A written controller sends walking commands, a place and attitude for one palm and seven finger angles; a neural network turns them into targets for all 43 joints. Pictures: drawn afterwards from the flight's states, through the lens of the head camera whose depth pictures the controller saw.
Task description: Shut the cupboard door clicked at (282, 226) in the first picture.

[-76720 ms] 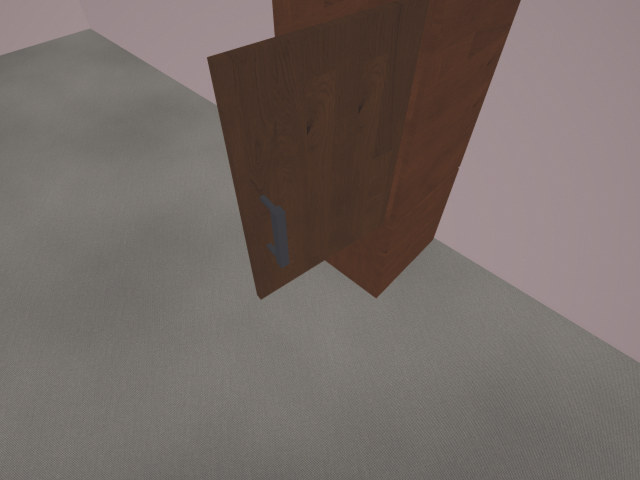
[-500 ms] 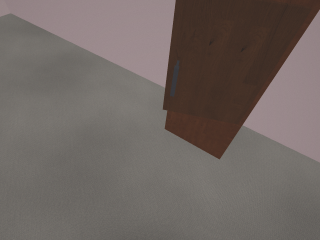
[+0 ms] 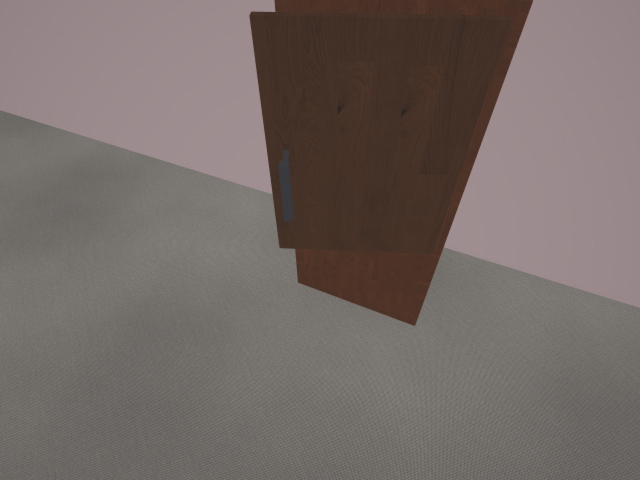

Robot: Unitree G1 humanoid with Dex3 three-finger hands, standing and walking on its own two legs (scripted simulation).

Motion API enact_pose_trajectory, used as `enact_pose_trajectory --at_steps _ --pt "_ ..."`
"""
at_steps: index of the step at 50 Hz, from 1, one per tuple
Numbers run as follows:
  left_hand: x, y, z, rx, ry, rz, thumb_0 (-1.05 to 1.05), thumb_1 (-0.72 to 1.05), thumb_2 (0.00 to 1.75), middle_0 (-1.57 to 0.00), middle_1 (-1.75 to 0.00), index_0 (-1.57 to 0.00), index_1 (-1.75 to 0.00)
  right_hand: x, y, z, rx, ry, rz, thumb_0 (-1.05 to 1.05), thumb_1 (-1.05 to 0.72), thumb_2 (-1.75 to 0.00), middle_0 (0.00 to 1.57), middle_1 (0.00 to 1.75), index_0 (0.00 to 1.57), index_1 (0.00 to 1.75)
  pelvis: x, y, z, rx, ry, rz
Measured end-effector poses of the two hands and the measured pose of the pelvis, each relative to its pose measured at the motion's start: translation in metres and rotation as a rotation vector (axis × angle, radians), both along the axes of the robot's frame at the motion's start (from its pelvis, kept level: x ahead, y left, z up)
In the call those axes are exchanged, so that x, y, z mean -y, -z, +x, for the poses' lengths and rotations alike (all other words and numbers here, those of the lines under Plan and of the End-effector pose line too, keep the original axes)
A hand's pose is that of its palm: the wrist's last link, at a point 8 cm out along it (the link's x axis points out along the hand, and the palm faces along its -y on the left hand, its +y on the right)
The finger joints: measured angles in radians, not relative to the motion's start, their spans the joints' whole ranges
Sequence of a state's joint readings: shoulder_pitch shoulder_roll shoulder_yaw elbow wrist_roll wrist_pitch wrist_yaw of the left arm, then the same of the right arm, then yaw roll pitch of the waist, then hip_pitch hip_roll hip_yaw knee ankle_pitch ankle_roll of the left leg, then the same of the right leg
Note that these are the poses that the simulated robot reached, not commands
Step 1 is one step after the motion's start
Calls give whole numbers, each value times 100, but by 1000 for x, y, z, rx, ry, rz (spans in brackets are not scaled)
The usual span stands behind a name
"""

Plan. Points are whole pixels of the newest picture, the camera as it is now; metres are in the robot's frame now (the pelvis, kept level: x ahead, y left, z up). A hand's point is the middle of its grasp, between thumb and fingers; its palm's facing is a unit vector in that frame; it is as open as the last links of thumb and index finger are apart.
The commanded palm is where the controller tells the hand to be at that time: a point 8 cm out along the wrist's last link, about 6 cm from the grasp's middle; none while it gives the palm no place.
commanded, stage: take the last steps up to it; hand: left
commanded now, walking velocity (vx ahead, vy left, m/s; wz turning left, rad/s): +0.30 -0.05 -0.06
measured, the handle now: (287, 186) +0.72 +0.10 -0.10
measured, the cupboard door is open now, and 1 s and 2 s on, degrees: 21 21 21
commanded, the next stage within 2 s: come to a stop and stand still in 0.48 s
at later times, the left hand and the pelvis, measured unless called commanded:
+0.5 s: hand (206, 432) +0.22 +0.19 -0.17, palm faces -0.02 -0.98 -0.18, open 7.4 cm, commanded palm none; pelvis +0.16 +0.00 +0.00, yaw -2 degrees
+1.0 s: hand (229, 376) +0.32 +0.17 -0.18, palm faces +0.03 -0.98 -0.21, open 7.3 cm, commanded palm none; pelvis +0.25 -0.01 +0.00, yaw -1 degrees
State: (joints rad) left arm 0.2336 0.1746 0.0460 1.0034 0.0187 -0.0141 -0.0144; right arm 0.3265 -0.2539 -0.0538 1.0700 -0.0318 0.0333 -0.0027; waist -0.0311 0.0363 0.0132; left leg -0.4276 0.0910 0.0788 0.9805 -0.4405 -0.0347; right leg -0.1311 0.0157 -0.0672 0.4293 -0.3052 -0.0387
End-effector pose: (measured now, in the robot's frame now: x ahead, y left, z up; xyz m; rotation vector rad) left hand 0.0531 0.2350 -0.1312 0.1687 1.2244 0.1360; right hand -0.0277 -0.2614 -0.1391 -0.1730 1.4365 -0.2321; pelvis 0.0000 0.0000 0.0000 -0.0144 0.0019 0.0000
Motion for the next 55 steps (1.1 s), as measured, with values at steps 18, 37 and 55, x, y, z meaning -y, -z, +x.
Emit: enact_pose_trajectory --at_steps 18,37,55 --pt "-7 33 49 -257 -20 -70 1 91 90 -20 -29 -20 -29 -47 -5 187 225 -57 6 0 -91 -90 20 30 20 30 -17 9 121 3 37 8" --pt "54 4 271 19 67 11 0 91 90 -20 -29 -20 -29 5 16 229 -29 62 81 0 -91 -90 20 30 20 30 40 4 240 8 27 22" --pt "-11 29 238 -80 -42 1 0 91 90 -21 -30 -20 -29 -18 -17 357 251 -117 -42 0 -91 -90 20 30 20 30 -1 8 243 15 23 -4"
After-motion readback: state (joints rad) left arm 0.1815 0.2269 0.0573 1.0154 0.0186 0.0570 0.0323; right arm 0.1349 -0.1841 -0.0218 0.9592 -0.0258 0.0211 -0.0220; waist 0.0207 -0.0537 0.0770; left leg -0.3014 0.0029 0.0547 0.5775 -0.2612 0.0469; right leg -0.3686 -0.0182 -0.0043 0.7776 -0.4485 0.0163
